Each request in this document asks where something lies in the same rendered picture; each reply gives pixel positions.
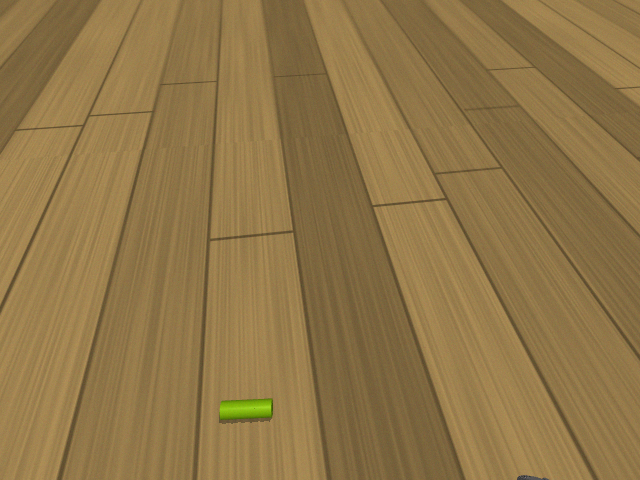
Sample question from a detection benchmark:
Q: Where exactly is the can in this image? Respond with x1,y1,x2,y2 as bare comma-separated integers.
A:
220,399,273,420

